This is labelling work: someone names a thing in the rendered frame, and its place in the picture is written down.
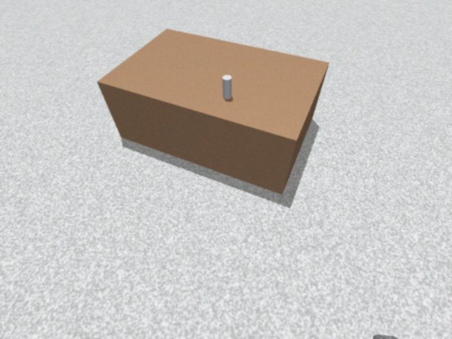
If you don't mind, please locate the can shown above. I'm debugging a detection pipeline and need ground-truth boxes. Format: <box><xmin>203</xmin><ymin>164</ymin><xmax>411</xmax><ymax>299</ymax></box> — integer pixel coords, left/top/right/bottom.
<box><xmin>222</xmin><ymin>75</ymin><xmax>232</xmax><ymax>99</ymax></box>

